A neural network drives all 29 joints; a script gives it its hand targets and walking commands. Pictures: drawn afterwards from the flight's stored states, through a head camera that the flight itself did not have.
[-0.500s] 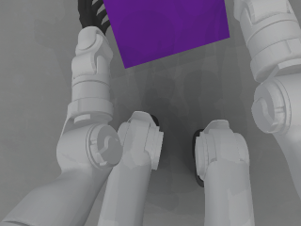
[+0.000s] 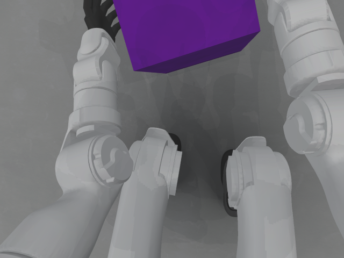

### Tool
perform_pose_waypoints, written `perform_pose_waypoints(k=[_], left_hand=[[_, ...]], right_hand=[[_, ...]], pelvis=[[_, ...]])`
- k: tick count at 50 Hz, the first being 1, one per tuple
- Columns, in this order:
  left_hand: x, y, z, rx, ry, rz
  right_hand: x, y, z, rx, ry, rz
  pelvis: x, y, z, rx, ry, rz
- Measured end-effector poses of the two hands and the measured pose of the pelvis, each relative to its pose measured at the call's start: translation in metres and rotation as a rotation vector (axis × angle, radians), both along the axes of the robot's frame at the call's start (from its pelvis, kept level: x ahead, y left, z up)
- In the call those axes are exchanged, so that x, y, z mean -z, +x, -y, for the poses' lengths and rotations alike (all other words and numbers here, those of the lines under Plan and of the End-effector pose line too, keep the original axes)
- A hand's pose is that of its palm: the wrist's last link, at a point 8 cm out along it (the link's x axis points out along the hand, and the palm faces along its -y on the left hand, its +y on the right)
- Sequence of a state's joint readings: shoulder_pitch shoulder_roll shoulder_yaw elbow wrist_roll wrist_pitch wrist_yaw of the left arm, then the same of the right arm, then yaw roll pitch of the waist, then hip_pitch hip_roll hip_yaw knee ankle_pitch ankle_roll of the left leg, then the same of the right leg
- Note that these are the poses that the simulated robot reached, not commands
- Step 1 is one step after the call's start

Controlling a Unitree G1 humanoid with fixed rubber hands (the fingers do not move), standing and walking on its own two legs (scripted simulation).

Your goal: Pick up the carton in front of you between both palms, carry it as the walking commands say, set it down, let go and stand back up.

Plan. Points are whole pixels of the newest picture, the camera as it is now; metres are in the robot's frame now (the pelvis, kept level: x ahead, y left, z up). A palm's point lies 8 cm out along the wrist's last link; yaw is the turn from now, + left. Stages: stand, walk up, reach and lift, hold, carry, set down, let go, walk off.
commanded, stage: set down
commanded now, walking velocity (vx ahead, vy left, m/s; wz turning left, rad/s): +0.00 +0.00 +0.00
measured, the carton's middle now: (186, 11) +0.55 +0.04 -0.25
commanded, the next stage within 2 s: let go in 1.52 s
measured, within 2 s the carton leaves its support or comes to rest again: neither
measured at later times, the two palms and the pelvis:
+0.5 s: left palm (88, 47) +0.48 +0.23 -0.17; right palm out of the picture +0.56 -0.16 -0.19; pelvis -0.02 +0.01 -0.01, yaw +0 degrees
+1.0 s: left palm (27, 26) +0.49 +0.21 -0.02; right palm out of the picture +0.59 -0.16 -0.02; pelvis -0.02 +0.02 +0.09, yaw -1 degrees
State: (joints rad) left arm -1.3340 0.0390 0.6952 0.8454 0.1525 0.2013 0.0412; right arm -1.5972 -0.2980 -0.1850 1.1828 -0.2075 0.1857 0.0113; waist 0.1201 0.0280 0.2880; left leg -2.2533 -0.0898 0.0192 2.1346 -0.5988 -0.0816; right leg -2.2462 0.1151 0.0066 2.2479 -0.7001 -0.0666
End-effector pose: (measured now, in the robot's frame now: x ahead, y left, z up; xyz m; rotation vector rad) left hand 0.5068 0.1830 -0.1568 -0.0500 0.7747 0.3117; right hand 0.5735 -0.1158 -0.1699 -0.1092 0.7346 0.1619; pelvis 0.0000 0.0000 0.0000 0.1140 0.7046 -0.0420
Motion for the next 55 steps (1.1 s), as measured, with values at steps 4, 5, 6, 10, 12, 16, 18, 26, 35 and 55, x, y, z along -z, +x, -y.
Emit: perform_pose_waypoints(k=[4,5,6,10,12,16,18,26,35,55], left_hand=[[0.001,0.0,-0.001,0.006,-0.002,0.003],[0.001,0.0,-0.001,0.006,-0.002,0.003],[0.001,0.0,-0.001,0.006,-0.001,0.004],[0.001,0.0,-0.001,0.012,0.006,0.008],[0.004,-0.004,-0.001,0.021,0.01,-0.002],[0.018,-0.022,-0.01,0.012,0.042,-0.057],[0.02,-0.028,-0.021,-0.011,0.063,-0.059],[0.014,-0.024,-0.041,-0.033,0.06,0.007],[-0.033,-0.017,-0.025,-0.049,0.024,0.094],[-0.164,-0.02,-0.029,-0.057,0.05,0.108]], right_hand=[[0.001,0.0,0.001,-0.004,0.013,0.007],[0.001,0.0,0.001,-0.006,0.012,0.009],[0.001,0.0,0.001,-0.009,0.01,0.01],[0.001,0.001,0.002,-0.029,-0.003,0.021],[0.002,0.0,0.003,-0.037,-0.009,0.027],[0.02,-0.013,0.017,-0.012,-0.051,-0.007],[0.029,-0.02,0.029,0.016,-0.07,-0.017],[0.013,-0.007,0.045,0.041,-0.077,0.055],[-0.058,0.015,0.032,0.024,-0.093,0.104],[-0.179,0.013,0.05,0.037,-0.079,0.078]], pelvis=[[0.001,0.001,0.0,0.0,0.001,-0.002],[0.002,0.001,-0.001,0.0,0.001,-0.001],[0.002,0.0,-0.001,0.001,0.001,0.001],[0.004,-0.002,-0.001,0.003,0.0,0.016],[0.005,-0.004,-0.002,0.004,0.0,0.025],[0.005,-0.008,-0.003,0.005,0.002,0.04],[0.005,-0.011,-0.004,0.004,0.002,0.048],[0.01,-0.025,-0.008,-0.001,-0.012,0.086],[-0.009,-0.026,-0.013,-0.023,-0.036,0.074],[-0.117,-0.015,-0.016,-0.021,-0.043,-0.088]])
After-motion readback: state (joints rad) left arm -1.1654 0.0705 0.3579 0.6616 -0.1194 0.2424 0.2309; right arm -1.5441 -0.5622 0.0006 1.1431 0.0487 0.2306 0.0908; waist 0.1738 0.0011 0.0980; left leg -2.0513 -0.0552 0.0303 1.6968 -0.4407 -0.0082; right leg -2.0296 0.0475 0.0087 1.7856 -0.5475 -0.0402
